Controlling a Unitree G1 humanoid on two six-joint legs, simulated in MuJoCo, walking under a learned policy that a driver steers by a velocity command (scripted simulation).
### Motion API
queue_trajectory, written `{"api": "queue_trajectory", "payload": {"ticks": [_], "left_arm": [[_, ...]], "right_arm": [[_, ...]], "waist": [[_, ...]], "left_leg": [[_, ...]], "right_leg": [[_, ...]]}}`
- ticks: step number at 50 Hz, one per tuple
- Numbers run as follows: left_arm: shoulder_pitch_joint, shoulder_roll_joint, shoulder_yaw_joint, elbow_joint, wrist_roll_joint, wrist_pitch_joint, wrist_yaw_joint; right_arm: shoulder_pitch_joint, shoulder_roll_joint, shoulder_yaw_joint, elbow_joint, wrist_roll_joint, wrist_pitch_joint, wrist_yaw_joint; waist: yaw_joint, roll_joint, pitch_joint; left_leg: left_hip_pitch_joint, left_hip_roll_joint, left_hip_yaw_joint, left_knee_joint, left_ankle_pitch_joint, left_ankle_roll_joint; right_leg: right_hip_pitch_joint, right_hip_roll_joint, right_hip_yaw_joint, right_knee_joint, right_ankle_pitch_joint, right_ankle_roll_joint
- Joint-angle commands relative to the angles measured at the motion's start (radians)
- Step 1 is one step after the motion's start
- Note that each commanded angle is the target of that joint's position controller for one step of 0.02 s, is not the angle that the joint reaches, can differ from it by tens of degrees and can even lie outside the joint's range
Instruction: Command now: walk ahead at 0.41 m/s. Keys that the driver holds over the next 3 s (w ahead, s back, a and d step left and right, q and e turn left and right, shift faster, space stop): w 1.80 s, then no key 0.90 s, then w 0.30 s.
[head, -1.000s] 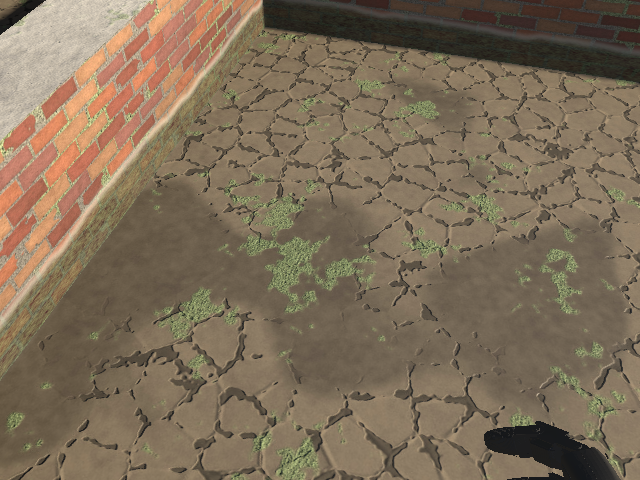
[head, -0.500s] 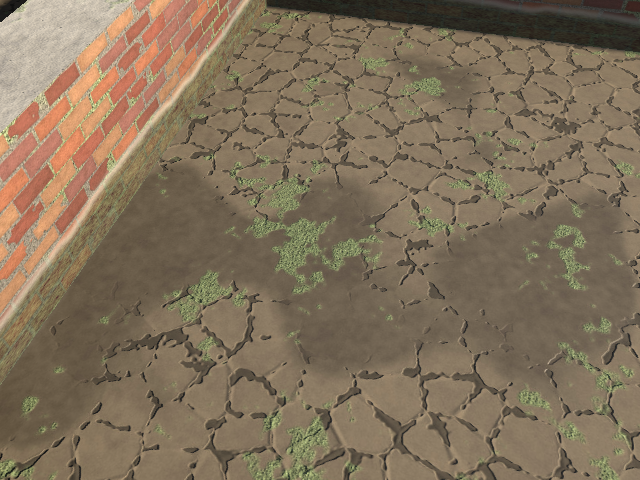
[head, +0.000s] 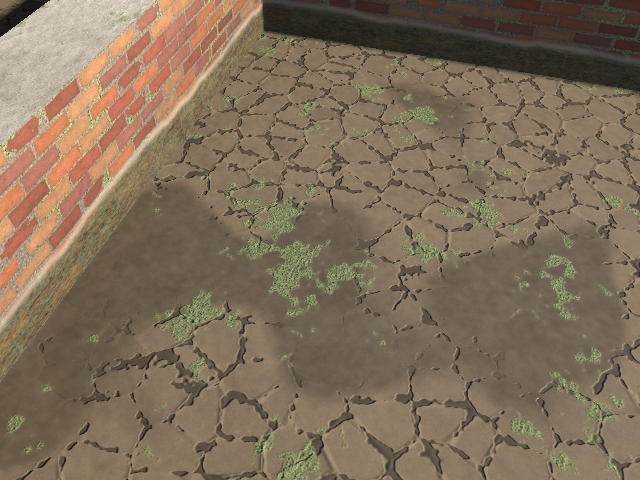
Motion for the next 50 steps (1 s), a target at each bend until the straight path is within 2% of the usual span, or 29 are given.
{"api": "queue_trajectory", "payload": {"ticks": [1,6,7,9,12,18,50], "left_arm": [[-0.051,0.091,0.017,-0.117,0.011,-0.019,-0.007],[-0.087,0.113,0.013,-0.167,0.019,-0.03,-0.017],[-0.085,0.12,0.011,-0.184,0.005,-0.031,-0.019],[-0.086,0.128,0.01,-0.195,0.009,-0.031,-0.021],[-0.11,0.134,0.006,-0.219,0.015,-0.032,-0.024],[-0.139,0.146,0.004,-0.249,0.015,-0.035,-0.024],[-0.169,0.147,0.0,-0.279,0.013,-0.036,-0.02]], "right_arm": [[-0.089,-0.1,-0.019,-0.121,-0.005,-0.021,0.007],[-0.147,-0.12,-0.012,-0.16,-0.008,-0.026,0.019],[-0.14,-0.135,-0.012,-0.167,-0.006,-0.03,0.021],[-0.157,-0.143,-0.01,-0.176,-0.007,-0.033,0.022],[-0.185,-0.149,-0.006,-0.192,-0.007,-0.035,0.025],[-0.213,-0.166,-0.003,-0.209,-0.008,-0.042,0.031],[-0.204,-0.174,0.009,-0.21,-0.009,-0.05,0.032]], "waist": [[-0.002,0.024,-0.052],[0.0,0.023,-0.084],[0.004,0.036,-0.094],[0.007,0.033,-0.117],[0.007,0.018,-0.121],[0.006,0.011,-0.122],[-0.003,0.017,-0.124]], "left_leg": [[-0.004,0.09,-0.145,-0.05,0.255,0.072],[0.011,0.103,-0.162,-0.028,0.316,0.069],[0.02,0.11,-0.16,-0.022,0.414,0.062],[0.037,0.114,-0.161,-0.006,0.456,0.06],[0.031,0.117,-0.164,-0.001,0.43,0.056],[0.006,0.122,-0.166,0.004,0.38,0.044],[-0.038,0.135,-0.179,-0.002,0.284,0.029]], "right_leg": [[0.013,-0.063,0.15,-0.057,0.078,-0.062],[0.016,-0.075,0.165,-0.039,0.122,-0.051],[0.026,-0.084,0.175,-0.028,0.156,-0.051],[0.026,-0.088,0.178,-0.02,0.162,-0.045],[0.015,-0.094,0.183,-0.021,0.153,-0.036],[0.008,-0.106,0.196,-0.026,0.143,-0.03],[-0.006,-0.107,0.232,-0.049,0.087,-0.031]]}}
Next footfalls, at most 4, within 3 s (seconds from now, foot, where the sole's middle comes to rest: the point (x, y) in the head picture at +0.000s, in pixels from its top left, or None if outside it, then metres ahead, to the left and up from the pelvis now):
none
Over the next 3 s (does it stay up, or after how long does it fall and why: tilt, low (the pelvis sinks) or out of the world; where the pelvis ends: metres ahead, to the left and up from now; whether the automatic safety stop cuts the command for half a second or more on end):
stays up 0.00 -0.02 0.00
